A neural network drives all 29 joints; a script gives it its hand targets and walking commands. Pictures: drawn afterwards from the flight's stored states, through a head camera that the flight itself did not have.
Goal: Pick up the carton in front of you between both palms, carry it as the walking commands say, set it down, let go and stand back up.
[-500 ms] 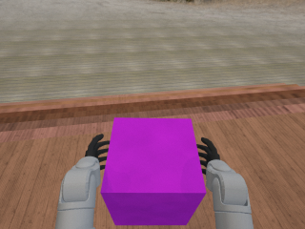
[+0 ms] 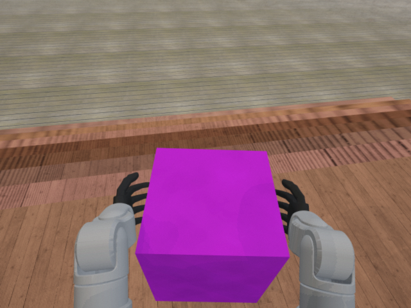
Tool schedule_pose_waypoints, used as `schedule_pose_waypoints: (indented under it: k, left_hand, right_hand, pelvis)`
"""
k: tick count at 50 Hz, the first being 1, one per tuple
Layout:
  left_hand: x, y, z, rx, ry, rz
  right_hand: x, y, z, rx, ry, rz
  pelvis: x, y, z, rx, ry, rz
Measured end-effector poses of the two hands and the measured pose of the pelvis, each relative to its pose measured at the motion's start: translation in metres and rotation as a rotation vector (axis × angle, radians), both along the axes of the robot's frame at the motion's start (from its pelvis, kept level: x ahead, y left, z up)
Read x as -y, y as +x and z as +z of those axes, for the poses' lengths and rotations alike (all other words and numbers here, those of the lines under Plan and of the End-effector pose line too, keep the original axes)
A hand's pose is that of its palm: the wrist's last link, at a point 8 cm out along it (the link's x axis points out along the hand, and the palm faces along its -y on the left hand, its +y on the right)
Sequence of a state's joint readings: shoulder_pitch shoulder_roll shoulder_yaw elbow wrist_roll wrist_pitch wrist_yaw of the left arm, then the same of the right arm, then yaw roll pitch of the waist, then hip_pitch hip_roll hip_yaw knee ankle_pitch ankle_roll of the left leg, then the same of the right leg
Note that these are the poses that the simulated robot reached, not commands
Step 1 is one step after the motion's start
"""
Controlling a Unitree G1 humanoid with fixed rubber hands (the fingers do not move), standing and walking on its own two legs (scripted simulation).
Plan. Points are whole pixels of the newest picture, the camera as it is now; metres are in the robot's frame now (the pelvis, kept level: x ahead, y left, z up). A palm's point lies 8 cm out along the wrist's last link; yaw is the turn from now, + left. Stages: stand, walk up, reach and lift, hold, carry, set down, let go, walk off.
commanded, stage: carry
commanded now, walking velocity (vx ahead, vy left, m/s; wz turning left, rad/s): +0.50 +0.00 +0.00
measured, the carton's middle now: (209, 229) +0.29 +0.00 +0.01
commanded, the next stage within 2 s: none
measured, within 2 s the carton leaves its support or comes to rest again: neither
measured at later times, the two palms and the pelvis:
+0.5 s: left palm (153, 113) +0.58 +0.14 +0.07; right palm (263, 111) +0.61 -0.15 +0.06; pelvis +0.34 -0.04 +0.01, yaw +5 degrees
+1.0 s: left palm (154, 38) +1.01 +0.20 +0.09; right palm (234, 41) +1.00 -0.10 +0.10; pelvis +0.64 +0.05 -0.01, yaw +2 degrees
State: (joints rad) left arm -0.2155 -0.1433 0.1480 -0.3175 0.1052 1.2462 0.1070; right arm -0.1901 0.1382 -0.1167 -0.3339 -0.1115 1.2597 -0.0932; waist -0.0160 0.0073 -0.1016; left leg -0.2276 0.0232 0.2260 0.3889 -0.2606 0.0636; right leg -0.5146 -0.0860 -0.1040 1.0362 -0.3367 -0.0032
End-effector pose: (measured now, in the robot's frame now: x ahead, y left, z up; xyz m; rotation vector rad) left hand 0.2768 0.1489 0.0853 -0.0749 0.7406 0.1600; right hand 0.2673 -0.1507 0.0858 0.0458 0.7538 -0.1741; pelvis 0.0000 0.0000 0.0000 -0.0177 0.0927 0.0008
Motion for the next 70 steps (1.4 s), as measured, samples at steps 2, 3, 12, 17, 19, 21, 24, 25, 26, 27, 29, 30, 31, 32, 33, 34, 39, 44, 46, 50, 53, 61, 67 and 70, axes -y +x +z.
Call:
schedule_pose_waypoints:
  k: [2, 3, 12, 17, 19, 21, 24, 25, 26, 27, 29, 30, 31, 32, 33, 34, 39, 44, 46, 50, 53, 61, 67, 70]
  left_hand:
    - [0.003, 0.027, 0.002, 0.007, 0.002, -0.019]
    - [0.004, 0.040, 0.003, 0.014, 0.002, -0.024]
    - [0.013, 0.162, -0.020, 0.042, 0.031, 0.016]
    - [0.013, 0.217, -0.037, -0.041, 0.045, 0.069]
    - [0.011, 0.234, -0.036, -0.067, 0.044, 0.090]
    - [0.009, 0.254, -0.030, -0.069, 0.047, 0.105]
    - [0.006, 0.290, -0.018, -0.041, 0.054, 0.112]
    - [0.005, 0.304, -0.014, -0.028, 0.056, 0.109]
    - [0.004, 0.318, -0.010, -0.013, 0.056, 0.105]
    - [0.003, 0.334, -0.006, 0.003, 0.056, 0.099]
    - [0.001, 0.366, 0.001, 0.037, 0.053, 0.086]
    - [-0.001, 0.382, 0.003, 0.055, 0.049, 0.079]
    - [-0.004, 0.400, 0.005, 0.072, 0.044, 0.074]
    - [-0.007, 0.418, 0.007, 0.089, 0.037, 0.070]
    - [-0.010, 0.436, 0.007, 0.105, 0.029, 0.067]
    - [-0.014, 0.456, 0.008, 0.121, 0.023, 0.061]
    - [-0.031, 0.565, -0.003, 0.140, 0.043, -0.022]
    - [-0.036, 0.645, -0.007, 0.012, 0.045, -0.070]
    - [-0.039, 0.674, -0.003, -0.003, 0.046, -0.069]
    - [-0.049, 0.730, 0.008, 0.018, 0.052, -0.050]
    - [-0.056, 0.770, 0.014, 0.032, 0.053, -0.029]
    - [-0.065, 0.870, 0.004, 0.022, 0.076, 0.044]
    - [-0.079, 0.922, -0.021, -0.040, 0.074, 0.094]
    - [-0.082, 0.956, -0.021, -0.026, 0.060, 0.106]
  right_hand:
    - [0.003, 0.023, 0.004, 0.007, -0.003, -0.014]
    - [0.004, 0.036, 0.005, 0.013, -0.005, -0.017]
    - [0.014, 0.175, -0.021, 0.041, -0.001, 0.044]
    - [0.013, 0.247, -0.041, -0.040, 0.010, 0.102]
    - [0.010, 0.271, -0.039, -0.064, 0.006, 0.126]
    - [0.007, 0.295, -0.034, -0.066, 0.008, 0.144]
    - [0.004, 0.333, -0.025, -0.037, 0.011, 0.153]
    - [0.004, 0.345, -0.022, -0.024, 0.011, 0.150]
    - [0.003, 0.358, -0.018, -0.009, 0.011, 0.146]
    - [0.002, 0.370, -0.015, 0.006, 0.011, 0.140]
    - [0.000, 0.397, -0.008, 0.040, 0.011, 0.122]
    - [-0.002, 0.412, -0.005, 0.057, 0.011, 0.113]
    - [-0.004, 0.427, -0.002, 0.075, 0.010, 0.104]
    - [-0.007, 0.443, 0.001, 0.091, 0.008, 0.095]
    - [-0.010, 0.460, 0.003, 0.107, 0.006, 0.087]
    - [-0.014, 0.478, 0.005, 0.122, 0.000, 0.079]
    - [-0.030, 0.572, 0.004, 0.140, -0.057, 0.054]
    - [-0.036, 0.640, -0.003, 0.007, -0.076, 0.039]
    - [-0.039, 0.669, 0.000, -0.007, -0.070, 0.038]
    - [-0.048, 0.732, 0.012, 0.016, -0.061, 0.053]
    - [-0.056, 0.779, 0.018, 0.031, -0.057, 0.070]
    - [-0.064, 0.898, -0.003, 0.026, -0.018, 0.128]
    - [-0.080, 0.968, -0.025, -0.034, -0.021, 0.187]
    - [-0.084, 1.003, -0.023, -0.020, -0.019, 0.181]
  pelvis:
    - [0.000, 0.024, 0.003, -0.002, -0.011, 0.006]
    - [0.000, 0.037, 0.004, -0.001, -0.014, 0.009]
    - [0.023, 0.176, -0.023, 0.034, -0.006, 0.042]
    - [0.036, 0.240, -0.019, 0.036, 0.000, 0.080]
    - [0.039, 0.263, -0.010, 0.029, 0.014, 0.087]
    - [0.040, 0.286, -0.003, 0.022, 0.028, 0.088]
    - [0.037, 0.323, 0.004, 0.016, 0.044, 0.080]
    - [0.035, 0.336, 0.005, 0.015, 0.047, 0.077]
    - [0.033, 0.350, 0.006, 0.015, 0.049, 0.074]
    - [0.031, 0.363, 0.006, 0.016, 0.049, 0.071]
    - [0.025, 0.391, 0.003, 0.019, 0.046, 0.066]
    - [0.021, 0.405, 0.001, 0.022, 0.042, 0.063]
    - [0.018, 0.420, -0.001, 0.025, 0.038, 0.060]
    - [0.014, 0.435, -0.004, 0.028, 0.033, 0.057]
    - [0.009, 0.450, -0.008, 0.032, 0.028, 0.053]
    - [0.005, 0.466, -0.013, 0.036, 0.024, 0.049]
    - [-0.020, 0.535, -0.038, 0.058, 0.021, 0.031]
    - [-0.037, 0.581, -0.022, 0.040, 0.001, 0.030]
    - [-0.041, 0.600, -0.016, 0.033, -0.007, 0.029]
    - [-0.045, 0.642, -0.011, 0.018, -0.013, 0.034]
    - [-0.045, 0.678, -0.010, 0.008, -0.010, 0.042]
    - [-0.034, 0.794, -0.028, 0.022, 0.020, 0.073]
    - [-0.026, 0.860, -0.028, 0.017, 0.018, 0.055]
    - [-0.026, 0.893, -0.026, 0.005, 0.026, 0.060]
